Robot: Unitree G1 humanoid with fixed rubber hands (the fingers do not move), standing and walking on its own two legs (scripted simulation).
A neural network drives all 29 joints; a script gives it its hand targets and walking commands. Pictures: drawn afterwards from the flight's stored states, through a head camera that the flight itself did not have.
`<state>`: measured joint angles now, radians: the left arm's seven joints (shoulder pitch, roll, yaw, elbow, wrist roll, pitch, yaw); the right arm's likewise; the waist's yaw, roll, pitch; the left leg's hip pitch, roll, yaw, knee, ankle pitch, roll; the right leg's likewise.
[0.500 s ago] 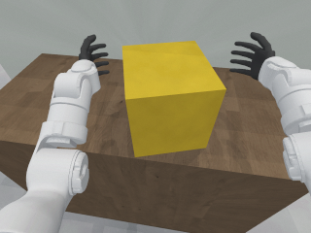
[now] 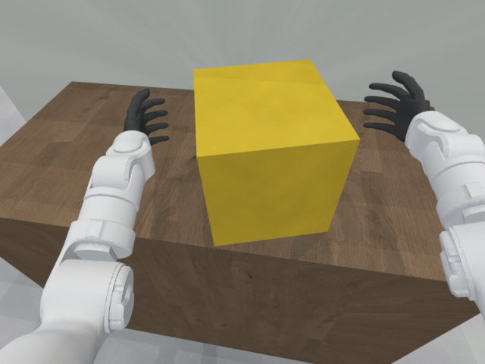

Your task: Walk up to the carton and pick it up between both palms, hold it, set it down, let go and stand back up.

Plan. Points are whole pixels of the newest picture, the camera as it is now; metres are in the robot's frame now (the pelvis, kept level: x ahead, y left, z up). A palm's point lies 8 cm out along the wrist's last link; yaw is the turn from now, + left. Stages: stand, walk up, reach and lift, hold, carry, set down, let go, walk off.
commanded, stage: reach and lift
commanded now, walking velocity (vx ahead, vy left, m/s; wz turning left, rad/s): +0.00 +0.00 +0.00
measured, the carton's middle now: (262, 152) +0.47 +0.06 +0.11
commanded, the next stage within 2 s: none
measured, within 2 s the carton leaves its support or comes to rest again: neither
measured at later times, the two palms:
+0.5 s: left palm (153, 147) +0.41 +0.24 +0.16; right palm (385, 125) +0.49 -0.14 +0.18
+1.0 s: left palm (166, 149) +0.41 +0.21 +0.15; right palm (364, 128) +0.49 -0.11 +0.17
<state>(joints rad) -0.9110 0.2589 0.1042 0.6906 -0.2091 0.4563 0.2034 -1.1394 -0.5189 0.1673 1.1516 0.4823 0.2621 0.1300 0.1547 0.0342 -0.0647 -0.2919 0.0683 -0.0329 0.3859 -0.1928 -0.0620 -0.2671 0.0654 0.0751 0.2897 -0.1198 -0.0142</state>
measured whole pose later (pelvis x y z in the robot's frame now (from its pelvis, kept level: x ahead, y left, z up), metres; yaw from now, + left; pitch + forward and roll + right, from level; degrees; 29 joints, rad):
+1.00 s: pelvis +0.00 +0.00 +0.00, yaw +0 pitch +7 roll -1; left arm -0.88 0.07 0.21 0.70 -0.12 0.31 0.21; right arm -1.12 -0.33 0.04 1.15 0.32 0.15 0.07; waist 0.16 0.03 -0.07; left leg -0.32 0.07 -0.03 0.39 -0.19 -0.06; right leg -0.29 0.07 0.07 0.29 -0.12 -0.01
